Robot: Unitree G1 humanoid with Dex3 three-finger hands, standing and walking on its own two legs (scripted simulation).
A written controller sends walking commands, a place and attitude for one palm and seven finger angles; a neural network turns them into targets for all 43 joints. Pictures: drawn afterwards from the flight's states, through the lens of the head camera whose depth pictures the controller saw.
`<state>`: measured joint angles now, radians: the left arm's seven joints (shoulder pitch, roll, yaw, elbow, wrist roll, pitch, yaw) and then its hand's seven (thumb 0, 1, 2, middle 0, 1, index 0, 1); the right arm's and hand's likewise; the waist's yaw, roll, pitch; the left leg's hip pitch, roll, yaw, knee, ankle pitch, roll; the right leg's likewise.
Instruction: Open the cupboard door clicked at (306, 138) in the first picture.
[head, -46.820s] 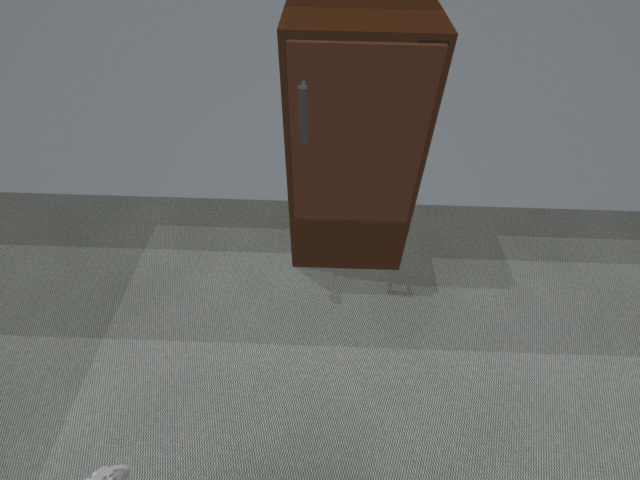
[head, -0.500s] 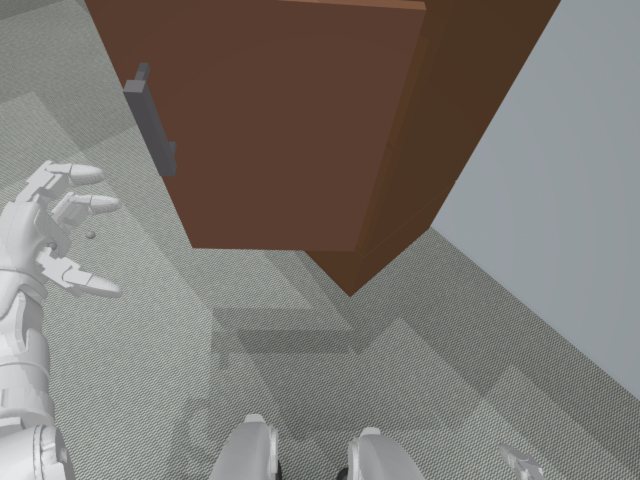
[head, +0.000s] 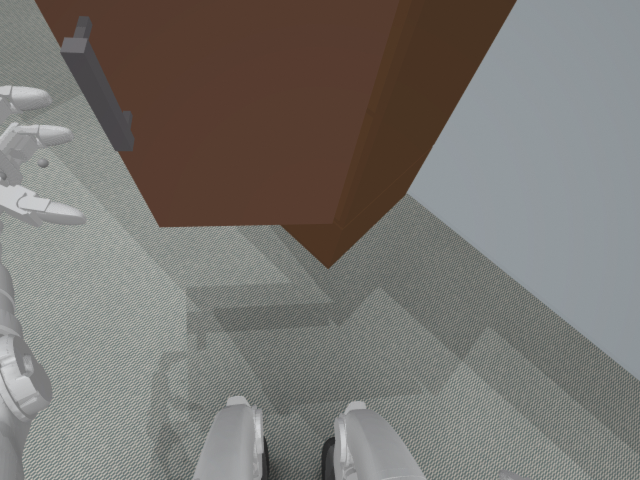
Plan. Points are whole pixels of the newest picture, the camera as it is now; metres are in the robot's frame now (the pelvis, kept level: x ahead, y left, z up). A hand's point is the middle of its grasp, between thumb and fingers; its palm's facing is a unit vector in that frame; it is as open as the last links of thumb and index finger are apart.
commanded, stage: move the hooked fingers beside the handle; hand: left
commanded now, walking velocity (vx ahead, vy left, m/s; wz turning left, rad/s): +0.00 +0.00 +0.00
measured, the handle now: (106, 90) +0.58 +0.26 +0.06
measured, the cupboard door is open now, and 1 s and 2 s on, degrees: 48 48 48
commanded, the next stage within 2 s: slide the fingers in behind the handle in 1.26 s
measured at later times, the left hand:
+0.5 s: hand (37, 112) +0.53 +0.32 +0.07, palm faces +0.07 -1.00 -0.02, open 14.0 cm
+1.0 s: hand (41, 125) +0.51 +0.31 +0.07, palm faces +0.05 -1.00 -0.02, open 14.0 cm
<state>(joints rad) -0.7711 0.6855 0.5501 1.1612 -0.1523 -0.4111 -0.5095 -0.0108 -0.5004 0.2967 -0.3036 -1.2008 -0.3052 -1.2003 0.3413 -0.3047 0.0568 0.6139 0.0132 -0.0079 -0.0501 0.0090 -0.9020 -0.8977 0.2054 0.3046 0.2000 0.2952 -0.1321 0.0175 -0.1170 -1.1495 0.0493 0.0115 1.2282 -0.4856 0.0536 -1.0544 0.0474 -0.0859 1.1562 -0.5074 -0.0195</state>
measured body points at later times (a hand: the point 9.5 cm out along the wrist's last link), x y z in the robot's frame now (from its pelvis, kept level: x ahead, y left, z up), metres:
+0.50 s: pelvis +0.00 +0.00 -0.02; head +0.18 +0.05 +0.39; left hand +0.52 +0.38 +0.07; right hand +0.00 -0.27 -0.10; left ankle +0.05 +0.09 -0.63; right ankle +0.02 -0.12 -0.63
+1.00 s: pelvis +0.01 +0.02 +0.00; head +0.17 +0.07 +0.42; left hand +0.50 +0.37 +0.07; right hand +0.02 -0.26 -0.09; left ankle +0.05 +0.09 -0.63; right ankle +0.02 -0.12 -0.63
